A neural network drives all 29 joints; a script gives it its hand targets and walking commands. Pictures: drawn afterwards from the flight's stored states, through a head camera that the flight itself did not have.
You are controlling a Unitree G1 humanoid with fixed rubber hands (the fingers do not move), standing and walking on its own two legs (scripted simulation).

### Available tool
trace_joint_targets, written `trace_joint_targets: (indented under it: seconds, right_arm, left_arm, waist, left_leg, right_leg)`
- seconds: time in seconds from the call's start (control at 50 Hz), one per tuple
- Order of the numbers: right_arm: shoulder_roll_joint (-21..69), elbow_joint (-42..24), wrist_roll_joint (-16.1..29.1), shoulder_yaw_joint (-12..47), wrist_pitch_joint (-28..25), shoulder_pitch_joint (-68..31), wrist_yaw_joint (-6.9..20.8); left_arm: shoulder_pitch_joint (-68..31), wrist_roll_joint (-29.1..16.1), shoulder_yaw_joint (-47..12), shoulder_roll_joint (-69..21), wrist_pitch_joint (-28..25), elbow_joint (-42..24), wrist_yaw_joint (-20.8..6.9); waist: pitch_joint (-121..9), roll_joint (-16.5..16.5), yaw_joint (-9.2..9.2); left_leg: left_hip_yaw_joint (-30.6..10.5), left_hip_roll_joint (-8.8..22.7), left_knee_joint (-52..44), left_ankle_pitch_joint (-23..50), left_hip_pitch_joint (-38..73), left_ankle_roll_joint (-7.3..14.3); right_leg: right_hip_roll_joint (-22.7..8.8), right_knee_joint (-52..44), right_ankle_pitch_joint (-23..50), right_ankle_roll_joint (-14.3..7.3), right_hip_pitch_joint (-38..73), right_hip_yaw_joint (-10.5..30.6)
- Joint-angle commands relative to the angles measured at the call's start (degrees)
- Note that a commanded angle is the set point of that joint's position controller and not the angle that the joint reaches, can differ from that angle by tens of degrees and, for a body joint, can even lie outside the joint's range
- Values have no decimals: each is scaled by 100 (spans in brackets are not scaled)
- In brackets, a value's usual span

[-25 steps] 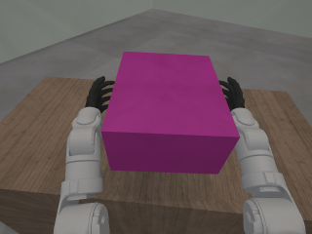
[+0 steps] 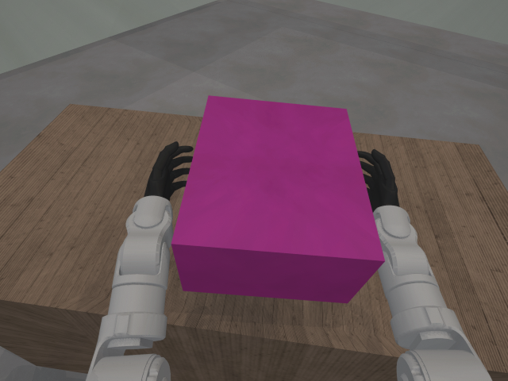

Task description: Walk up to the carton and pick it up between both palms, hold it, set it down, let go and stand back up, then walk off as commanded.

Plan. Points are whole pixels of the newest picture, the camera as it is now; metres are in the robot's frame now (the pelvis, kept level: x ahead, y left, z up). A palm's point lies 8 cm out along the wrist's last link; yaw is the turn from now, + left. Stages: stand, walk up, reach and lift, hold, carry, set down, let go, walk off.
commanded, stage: set down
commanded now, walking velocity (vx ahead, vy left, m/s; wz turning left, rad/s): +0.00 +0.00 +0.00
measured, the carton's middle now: (272, 191) +0.38 -0.01 +0.10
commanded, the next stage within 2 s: none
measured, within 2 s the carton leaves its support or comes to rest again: neither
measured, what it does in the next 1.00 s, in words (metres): stands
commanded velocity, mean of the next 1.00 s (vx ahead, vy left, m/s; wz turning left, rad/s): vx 0.00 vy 0.00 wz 0.00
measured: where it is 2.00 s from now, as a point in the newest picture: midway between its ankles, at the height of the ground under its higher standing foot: outside the picture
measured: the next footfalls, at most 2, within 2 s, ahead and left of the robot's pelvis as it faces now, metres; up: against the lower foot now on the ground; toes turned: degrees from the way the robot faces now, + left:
none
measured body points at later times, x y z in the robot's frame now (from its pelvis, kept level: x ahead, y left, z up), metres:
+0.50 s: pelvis -0.01 +0.01 +0.00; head -0.01 +0.03 +0.45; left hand +0.37 +0.17 +0.09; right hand +0.37 -0.19 +0.09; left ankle -0.02 +0.12 -0.75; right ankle -0.02 -0.10 -0.75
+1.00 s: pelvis +0.00 -0.01 +0.00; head +0.03 +0.00 +0.45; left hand +0.39 +0.15 +0.05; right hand +0.39 -0.21 +0.06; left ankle -0.02 +0.12 -0.75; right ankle -0.02 -0.10 -0.75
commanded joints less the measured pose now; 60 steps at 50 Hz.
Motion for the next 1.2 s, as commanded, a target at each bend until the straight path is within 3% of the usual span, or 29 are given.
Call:
trace_joint_targets:
  seconds: [0.0,0.1,0.18,0.2,0.22,0.28,0.32,0.36,0.38,0.42,0.44,0.46,0.54,0.56,0.58,0.62,0.64,0.66,0.7,0.78,0.84,0.9,0.98,1.0,1.02,1.04,1.06,1.08,1.18]
  right_arm:
    - [2838,-2107,126,2170,-641,-4126,710]
    - [2843,-1922,79,2121,-575,-3946,773]
    - [2705,-1753,-107,1828,-674,-4074,871]
    - [2730,-1648,-122,1765,-749,-4168,903]
    - [2865,-1681,-127,1822,-814,-4249,939]
    - [2658,-1248,-362,1423,-962,-4349,1082]
    - [2725,-1314,-387,1434,-1105,-4610,1163]
    - [2734,-1014,-476,1233,-1220,-4602,1233]
    - [2631,-484,-617,1002,-1170,-4394,1261]
    - [2702,-401,-706,917,-1283,-4507,1317]
    - [2622,-487,-764,863,-1368,-4580,1329]
    - [2719,-223,-791,839,-1424,-4559,1383]
    - [2583,424,-900,578,-1524,-4348,1441]
    - [2599,393,-910,558,-1567,-4484,1452]
    - [2664,742,-994,406,-1548,-4305,1429]
    - [2675,898,-1098,402,-1636,-4289,1431]
    - [2771,715,-1115,497,-1697,-4315,1416]
    - [2821,511,-1035,602,-1824,-4439,1394]
    - [3060,418,-968,854,-1924,-4467,1370]
    - [3031,709,-1076,773,-1842,-4439,1364]
    - [3131,450,-1057,1009,-2036,-4468,1342]
    - [3133,870,-1128,879,-1989,-4326,1327]
    - [3042,1221,-1293,593,-2087,-4220,1360]
    - [3125,1192,-1357,649,-2155,-4300,1372]
    - [3110,1227,-1337,576,-2168,-4250,1337]
    - [3175,1184,-1317,606,-2210,-4349,1334]
    - [3096,1210,-1402,469,-2249,-4469,1345]
    - [3117,1365,-1397,522,-2227,-4334,1352]
    - [3029,1831,-1574,161,-2455,-4439,1461]
  left_arm:
    - [-3417,-344,-2496,-2815,-388,-1160,-613]
    - [-3141,-247,-2129,-2747,-324,-828,-685]
    - [-3194,-131,-2128,-2867,-384,-646,-708]
    - [-3308,-173,-2211,-2933,-468,-685,-645]
    - [-3406,-206,-2243,-2993,-530,-654,-619]
    - [-3716,-269,-2306,-3029,-778,-431,-512]
    - [-3761,-228,-2259,-3093,-886,-306,-414]
    - [-3889,-231,-2253,-3174,-1044,-212,-329]
    - [-3769,-108,-2028,-3004,-1046,253,-348]
    - [-3936,-140,-2126,-3163,-1170,297,-258]
    - [-4084,-184,-2175,-3238,-1246,447,-242]
    - [-4172,-158,-2077,-3197,-1403,471,-167]
    - [-4229,-96,-1946,-3184,-1616,925,-81]
    - [-4276,-54,-1853,-3182,-1654,1034,-91]
    - [-4257,13,-1802,-3156,-1690,1152,-95]
    - [-4219,63,-1564,-3023,-1803,1351,-138]
    - [-4090,51,-1553,-3095,-1867,1397,-148]
    - [-4349,-144,-1953,-3368,-2047,988,-88]
    - [-4305,-71,-1911,-3352,-2242,1017,-22]
    - [-4363,106,-1383,-2960,-2384,1560,-81]
    - [-4364,-8,-1531,-3169,-2592,1423,-83]
    - [-4623,-50,-1558,-3131,-2725,1682,-88]
    - [-4613,74,-1407,-3174,-2805,1916,-64]
    - [-4681,93,-1340,-3161,-2889,2109,-70]
    - [-4543,48,-1338,-3153,-2931,2068,-57]
    - [-4561,113,-1309,-3191,-2973,2167,-56]
    - [-4644,64,-1396,-3232,-3020,2227,-34]
    - [-4451,151,-1194,-3188,-3041,2409,-49]
    - [-4938,81,-1378,-3338,-3338,2581,69]
  waist:
    - [-2675,211,-53]
    - [-2307,-6,146]
    - [-2277,35,82]
    - [-2337,187,37]
    - [-2352,235,147]
    - [-2528,289,-8]
    - [-2674,257,161]
    - [-2771,109,151]
    - [-2247,168,101]
    - [-2674,214,158]
    - [-2730,201,28]
    - [-2913,265,211]
    - [-2656,395,72]
    - [-2711,283,195]
    - [-2493,300,40]
    - [-2403,261,163]
    - [-2657,82,209]
    - [-3326,239,82]
    - [-3611,225,210]
    - [-3026,-53,348]
    - [-3669,-253,416]
    - [-3335,-149,209]
    - [-3445,28,189]
    - [-3569,-27,295]
    - [-3590,-105,204]
    - [-3553,-60,307]
    - [-3730,-30,171]
    - [-3358,-95,311]
    - [-3637,201,276]
  left_leg:
    - [444,-246,82,2591,-7,-318]
    - [447,-245,-112,2137,-311,-192]
    - [449,-156,-97,2160,-17,-216]
    - [415,-135,-68,2250,205,-287]
    - [408,-100,-20,2261,164,-274]
    - [364,-47,0,2273,487,-359]
    - [410,-12,55,2433,623,-391]
    - [368,27,91,2410,740,-383]
    - [445,2,-1,2144,483,-386]
    - [424,22,-14,2023,493,-415]
    - [433,-7,23,2099,474,-386]
    - [485,14,93,2261,547,-444]
    - [465,22,78,2290,439,-482]
    - [502,21,26,2091,293,-402]
    - [516,-32,-16,1952,218,-410]
    - [615,-59,-55,2034,-46,-376]
    - [585,-54,1,2285,-76,-340]
    - [507,-21,149,2789,81,-413]
    - [538,-74,217,2900,13,-388]
    - [603,-92,-120,1820,-832,-217]
    - [615,-87,-8,2310,-820,-215]
    - [602,-100,-75,2010,-1030,-243]
    - [592,-52,-47,1974,-974,-303]
    - [620,-49,-61,1893,-1032,-270]
    - [581,-47,-48,1964,-992,-243]
    - [577,-40,-13,2140,-1034,-273]
    - [545,-21,38,2234,-931,-307]
    - [587,-51,-9,2133,-1037,-271]
    - [495,85,177,2333,-677,-419]
  right_leg:
    - [-39,509,3335,425,1733,3]
    - [-99,487,3151,468,1656,74]
    - [-8,431,2618,403,1368,-46]
    - [28,364,2355,354,1164,-89]
    - [30,358,2204,323,1028,-90]
    - [94,290,1719,245,651,-215]
    - [128,259,1694,221,487,-242]
    - [148,249,1541,223,353,-266]
    - [134,165,1354,180,308,-256]
    - [136,175,1225,156,216,-287]
    - [146,174,1414,144,244,-265]
    - [151,231,1380,146,166,-309]
    - [125,198,1458,120,194,-267]
    - [115,219,1475,145,240,-224]
    - [72,195,1505,165,291,-237]
    - [28,275,1854,236,558,-193]
    - [38,365,2317,265,741,-166]
    - [66,457,2620,243,729,-167]
    - [12,513,3133,275,973,-112]
    - [-131,566,2928,378,1372,102]
    - [-171,689,3801,423,1563,110]
    - [-175,676,3630,422,1567,141]
    - [-188,718,3443,368,1287,67]
    - [-205,667,3382,366,1285,91]
    - [-212,690,3579,370,1283,134]
    - [-189,749,3743,388,1263,142]
    - [-136,716,3639,339,1200,64]
    - [-187,702,3657,365,1261,153]
    - [-76,574,2824,198,429,-40]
